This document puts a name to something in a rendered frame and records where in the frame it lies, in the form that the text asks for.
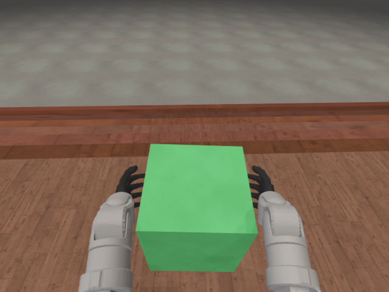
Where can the carton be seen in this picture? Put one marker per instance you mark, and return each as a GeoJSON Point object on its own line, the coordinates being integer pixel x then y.
{"type": "Point", "coordinates": [196, 211]}

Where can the robot left forearm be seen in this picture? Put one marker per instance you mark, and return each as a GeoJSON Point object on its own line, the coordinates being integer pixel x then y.
{"type": "Point", "coordinates": [108, 265]}

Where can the left robot hand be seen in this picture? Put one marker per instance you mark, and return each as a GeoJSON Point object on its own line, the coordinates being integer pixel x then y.
{"type": "Point", "coordinates": [126, 186]}

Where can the right robot hand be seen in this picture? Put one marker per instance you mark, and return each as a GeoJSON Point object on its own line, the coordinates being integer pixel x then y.
{"type": "Point", "coordinates": [264, 183]}

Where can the robot right forearm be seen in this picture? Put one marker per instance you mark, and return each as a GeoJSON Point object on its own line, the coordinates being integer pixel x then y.
{"type": "Point", "coordinates": [288, 264]}

